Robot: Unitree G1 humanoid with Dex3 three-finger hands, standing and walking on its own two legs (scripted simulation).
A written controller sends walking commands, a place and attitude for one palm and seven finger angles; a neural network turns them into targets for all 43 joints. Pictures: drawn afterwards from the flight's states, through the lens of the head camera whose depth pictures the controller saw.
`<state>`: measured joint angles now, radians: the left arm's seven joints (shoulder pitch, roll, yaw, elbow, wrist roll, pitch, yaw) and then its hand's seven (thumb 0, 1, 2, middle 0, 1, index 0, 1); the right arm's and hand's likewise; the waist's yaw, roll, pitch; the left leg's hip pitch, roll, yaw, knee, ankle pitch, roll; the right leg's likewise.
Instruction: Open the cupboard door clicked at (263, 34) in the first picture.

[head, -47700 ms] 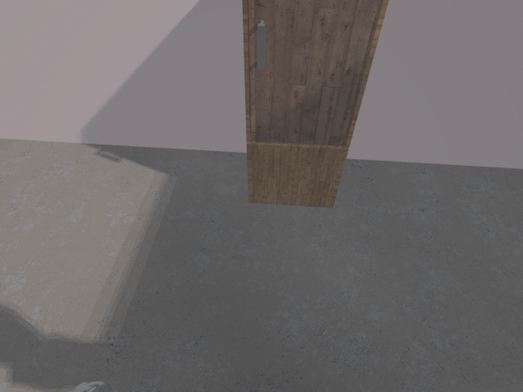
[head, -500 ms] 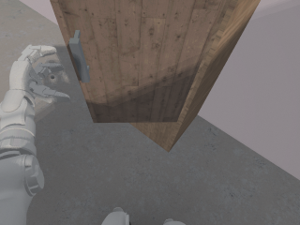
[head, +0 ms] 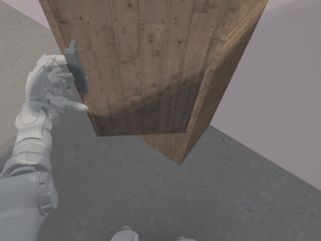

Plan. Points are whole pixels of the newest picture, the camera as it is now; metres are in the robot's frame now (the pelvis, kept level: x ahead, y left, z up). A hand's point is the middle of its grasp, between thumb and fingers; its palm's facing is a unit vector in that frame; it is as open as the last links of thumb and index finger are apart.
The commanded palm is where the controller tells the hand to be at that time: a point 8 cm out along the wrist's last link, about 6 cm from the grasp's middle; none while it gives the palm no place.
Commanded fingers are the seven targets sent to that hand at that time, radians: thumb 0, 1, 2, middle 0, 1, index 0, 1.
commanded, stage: slide the fingers in behind the handle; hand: left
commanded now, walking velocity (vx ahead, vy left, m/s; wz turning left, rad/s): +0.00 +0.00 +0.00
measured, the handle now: (79, 68) +0.54 +0.20 +0.11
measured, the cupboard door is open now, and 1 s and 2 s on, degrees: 41 41 41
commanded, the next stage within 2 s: move the hooked fingers beside the handle in 1.02 s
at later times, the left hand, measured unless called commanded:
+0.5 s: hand (71, 89) +0.46 +0.20 +0.11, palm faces +0.10 -1.00 +0.00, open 14.2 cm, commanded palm +0.44 +0.22 +0.10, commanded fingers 0.00 -0.50 0.30 -0.30 -1.20 -0.30 -1.20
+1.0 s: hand (72, 89) +0.46 +0.20 +0.11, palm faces +0.10 -0.99 -0.01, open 14.3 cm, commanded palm +0.44 +0.21 +0.10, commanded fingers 0.00 -0.50 0.30 -0.30 -1.20 -0.30 -1.20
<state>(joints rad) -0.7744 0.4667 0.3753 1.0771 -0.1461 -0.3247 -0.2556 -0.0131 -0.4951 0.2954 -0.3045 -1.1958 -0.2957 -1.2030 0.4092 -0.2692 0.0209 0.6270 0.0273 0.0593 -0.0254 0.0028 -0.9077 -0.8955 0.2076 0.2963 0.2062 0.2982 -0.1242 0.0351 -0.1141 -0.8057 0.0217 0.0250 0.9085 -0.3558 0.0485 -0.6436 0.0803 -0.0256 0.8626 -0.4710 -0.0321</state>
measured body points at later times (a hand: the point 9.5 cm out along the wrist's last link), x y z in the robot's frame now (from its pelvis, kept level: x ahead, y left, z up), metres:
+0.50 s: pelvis +0.00 -0.01 +0.00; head +0.07 +0.00 +0.44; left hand +0.45 +0.25 +0.11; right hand +0.04 -0.28 -0.12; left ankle +0.05 +0.09 -0.69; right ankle -0.03 -0.11 -0.69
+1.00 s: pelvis -0.01 +0.00 +0.00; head +0.07 +0.02 +0.44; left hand +0.45 +0.25 +0.11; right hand +0.05 -0.26 -0.12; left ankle +0.05 +0.09 -0.69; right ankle -0.03 -0.11 -0.69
